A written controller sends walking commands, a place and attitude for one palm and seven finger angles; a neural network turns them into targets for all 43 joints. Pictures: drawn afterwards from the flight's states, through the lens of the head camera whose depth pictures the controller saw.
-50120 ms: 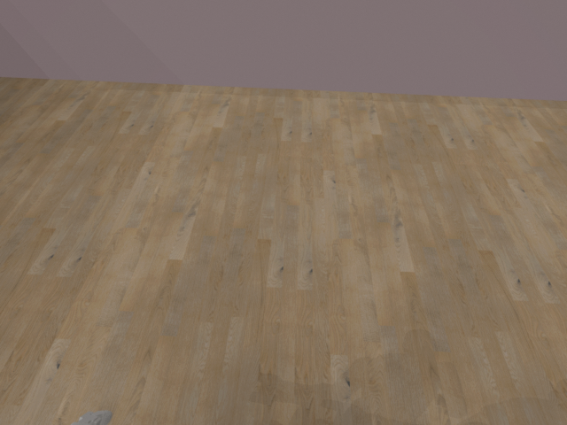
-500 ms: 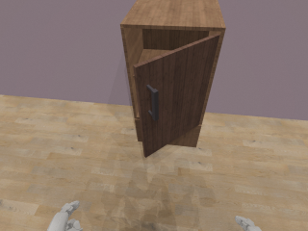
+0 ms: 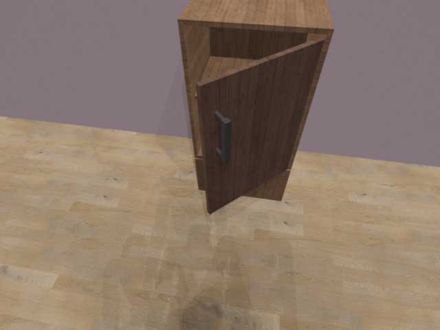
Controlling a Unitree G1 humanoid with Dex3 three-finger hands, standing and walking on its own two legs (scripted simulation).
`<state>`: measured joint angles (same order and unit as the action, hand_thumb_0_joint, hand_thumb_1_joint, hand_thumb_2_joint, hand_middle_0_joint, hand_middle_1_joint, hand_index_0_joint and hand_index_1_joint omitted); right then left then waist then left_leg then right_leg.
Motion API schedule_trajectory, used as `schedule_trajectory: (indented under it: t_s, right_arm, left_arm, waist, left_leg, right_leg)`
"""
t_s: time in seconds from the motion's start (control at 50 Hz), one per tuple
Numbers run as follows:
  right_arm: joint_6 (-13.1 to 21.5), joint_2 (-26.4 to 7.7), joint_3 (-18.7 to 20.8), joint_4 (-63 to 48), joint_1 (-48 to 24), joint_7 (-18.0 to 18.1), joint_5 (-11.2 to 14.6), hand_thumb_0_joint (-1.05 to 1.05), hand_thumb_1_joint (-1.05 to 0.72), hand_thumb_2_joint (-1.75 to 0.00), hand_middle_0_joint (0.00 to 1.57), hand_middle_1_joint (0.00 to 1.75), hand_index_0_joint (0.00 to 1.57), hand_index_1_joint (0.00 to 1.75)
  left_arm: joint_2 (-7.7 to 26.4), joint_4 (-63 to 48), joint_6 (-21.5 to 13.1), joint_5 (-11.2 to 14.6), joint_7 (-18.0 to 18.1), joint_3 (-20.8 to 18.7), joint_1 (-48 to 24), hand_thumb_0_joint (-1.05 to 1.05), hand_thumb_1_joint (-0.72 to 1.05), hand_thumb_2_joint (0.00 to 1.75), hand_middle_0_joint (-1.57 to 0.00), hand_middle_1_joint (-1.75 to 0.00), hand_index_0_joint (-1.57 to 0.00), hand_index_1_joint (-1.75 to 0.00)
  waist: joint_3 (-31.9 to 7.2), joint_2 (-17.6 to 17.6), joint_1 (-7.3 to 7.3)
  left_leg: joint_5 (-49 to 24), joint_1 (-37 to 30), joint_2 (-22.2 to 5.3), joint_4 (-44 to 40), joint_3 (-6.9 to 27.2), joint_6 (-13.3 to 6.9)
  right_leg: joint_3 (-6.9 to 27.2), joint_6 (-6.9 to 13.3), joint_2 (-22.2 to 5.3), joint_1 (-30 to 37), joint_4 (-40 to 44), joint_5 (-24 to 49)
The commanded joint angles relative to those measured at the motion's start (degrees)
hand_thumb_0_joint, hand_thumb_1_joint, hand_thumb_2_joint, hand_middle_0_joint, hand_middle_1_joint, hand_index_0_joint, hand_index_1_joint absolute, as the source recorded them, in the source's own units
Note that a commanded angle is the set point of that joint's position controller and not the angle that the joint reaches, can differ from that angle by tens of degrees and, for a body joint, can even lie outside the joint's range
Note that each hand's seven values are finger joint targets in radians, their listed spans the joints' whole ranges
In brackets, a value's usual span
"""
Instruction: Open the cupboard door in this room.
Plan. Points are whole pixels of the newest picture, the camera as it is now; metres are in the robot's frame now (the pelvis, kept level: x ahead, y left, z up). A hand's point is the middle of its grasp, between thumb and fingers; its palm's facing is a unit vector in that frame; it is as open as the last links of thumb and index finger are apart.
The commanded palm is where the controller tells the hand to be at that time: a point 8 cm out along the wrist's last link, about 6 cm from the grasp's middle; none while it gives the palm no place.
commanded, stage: let the arm hang, fingers relaxed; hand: left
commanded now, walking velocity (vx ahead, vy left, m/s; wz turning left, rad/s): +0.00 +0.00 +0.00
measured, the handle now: (222, 138) +0.60 +0.03 -0.05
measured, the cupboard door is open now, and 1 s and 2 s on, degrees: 43 43 43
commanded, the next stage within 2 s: look to check the result in 0.40 s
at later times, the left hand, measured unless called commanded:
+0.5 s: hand out of the picture +0.01 +0.16 -0.17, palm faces +0.05 -0.98 -0.19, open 7.4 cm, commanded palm none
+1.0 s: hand out of the picture +0.02 +0.14 -0.17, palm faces +0.05 -0.98 -0.19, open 7.4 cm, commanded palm none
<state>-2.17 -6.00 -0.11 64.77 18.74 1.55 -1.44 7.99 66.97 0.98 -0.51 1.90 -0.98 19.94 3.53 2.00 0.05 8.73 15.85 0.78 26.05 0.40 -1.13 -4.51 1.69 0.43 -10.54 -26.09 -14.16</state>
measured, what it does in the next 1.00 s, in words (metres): stands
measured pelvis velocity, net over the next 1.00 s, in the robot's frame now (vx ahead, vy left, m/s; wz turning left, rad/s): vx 0.03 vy -0.02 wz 0.00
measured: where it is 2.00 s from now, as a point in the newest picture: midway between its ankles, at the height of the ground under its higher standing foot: outside the picture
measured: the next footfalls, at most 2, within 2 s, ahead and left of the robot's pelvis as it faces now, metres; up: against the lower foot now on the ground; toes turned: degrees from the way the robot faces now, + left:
left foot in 2.00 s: +0.11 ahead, +0.07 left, +0.00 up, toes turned -25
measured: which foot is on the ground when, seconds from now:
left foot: down 0.00-1.00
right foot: down 0.00-1.00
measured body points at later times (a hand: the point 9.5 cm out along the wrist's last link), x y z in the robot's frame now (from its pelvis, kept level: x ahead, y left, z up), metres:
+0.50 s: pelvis +0.01 -0.01 +0.00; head +0.03 -0.02 +0.45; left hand +0.01 +0.21 -0.16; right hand +0.00 -0.21 -0.17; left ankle +0.06 +0.11 -0.74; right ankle +0.00 -0.10 -0.74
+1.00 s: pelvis +0.03 -0.02 +0.00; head +0.05 -0.03 +0.45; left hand +0.02 +0.20 -0.16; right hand +0.02 -0.23 -0.17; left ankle +0.06 +0.11 -0.74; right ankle +0.00 -0.10 -0.74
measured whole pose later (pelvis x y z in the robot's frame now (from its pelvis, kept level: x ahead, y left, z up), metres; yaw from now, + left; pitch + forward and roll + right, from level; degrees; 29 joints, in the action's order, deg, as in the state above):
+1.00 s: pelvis +0.03 -0.02 +0.00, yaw +0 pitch -2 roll +0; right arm -0.8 -7.5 -0.2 65.9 15.0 2.2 -1.4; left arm 6.7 65.9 -0.4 -0.3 2.1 -0.9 15.2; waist 3.8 1.1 0.1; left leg 10.0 11.8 0.0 23.6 0.8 0.4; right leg -4.7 2.9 1.3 -6.4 -23.5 -15.4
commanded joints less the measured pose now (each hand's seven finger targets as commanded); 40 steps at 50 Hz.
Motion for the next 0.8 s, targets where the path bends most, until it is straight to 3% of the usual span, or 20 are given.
schedule_trajectory:
  t_s: [0.0, 0.06, 0.28, 0.48, 0.78]
  right_arm:
    - [1.0, -4.7, 1.1, -1.2, 3.7, 0.7, 0.0, 0.0, -0.9, -0.9, 0.2, 0.3, 0.2, 0.3]
    - [1.2, -4.7, 1.3, -1.6, 3.1, 0.7, 0.0, 0.0, -0.9, -0.9, 0.2, 0.3, 0.2, 0.3]
    - [1.7, -4.2, 1.1, -1.2, 2.3, 0.7, 0.0, 0.0, -0.9, -0.9, 0.2, 0.3, 0.2, 0.3]
    - [2.0, -5.4, 1.0, -0.9, 1.1, 0.9, 0.2, 0.0, -0.9, -0.9, 0.2, 0.3, 0.2, 0.3]
    - [2.0, -5.7, 0.7, -0.1, 0.2, 1.0, 0.2, 0.0, -0.9, -0.9, 0.2, 0.3, 0.2, 0.3]
  left_arm:
    - [4.9, -1.8, -0.6, 0.0, 0.4, -0.8, 1.9, 0.0, 0.9, 0.9, -0.2, -0.3, -0.2, -0.3]
    - [4.6, -2.0, -0.6, -0.1, 0.4, -1.1, 2.1, 0.0, 0.9, 0.9, -0.2, -0.3, -0.2, -0.3]
    - [4.7, -2.6, -1.3, 0.1, 0.4, -1.1, -0.4, 0.0, 0.9, 0.9, -0.2, -0.3, -0.2, -0.3]
    - [4.8, -2.2, -1.4, 0.2, 0.4, -1.0, -0.9, 0.0, 0.9, 0.9, -0.2, -0.3, -0.2, -0.3]
    - [4.9, -1.7, -1.5, 0.3, 0.4, -0.8, -0.9, 0.0, 0.9, 0.9, -0.2, -0.3, -0.2, -0.3]
  waist:
    - [3.5, -0.6, 0.45]
    - [4.1, -0.7, -0.22]
    - [2.7, -1.0, 0.35]
    - [0.9, -1.7, 0.22]
    - [1.8, -1.7, 0.34]
  left_leg:
    - [7.4, 0.0, -4.9, -6.3, 5.5, -1.2]
    - [8.8, 1.7, -5.2, -7.5, 6.2, -1.4]
    - [1.2, -1.5, -4.6, -5.5, 4.2, -0.6]
    - [-3.2, -4.0, -5.4, -5.7, 4.6, -0.7]
    - [-4.2, -4.9, -5.3, -5.4, 4.0, -0.4]
  right_leg:
    - [6.0, 2.0, -5.5, -5.9, 7.3, -8.3]
    - [5.6, 1.7, -5.1, -4.8, 6.6, -6.9]
    - [6.2, 1.8, -6.5, -3.3, 7.9, -2.8]
    - [5.8, 1.5, -6.4, -0.9, 7.7, 1.4]
    - [6.0, 1.5, -6.4, -0.8, 8.7, 1.8]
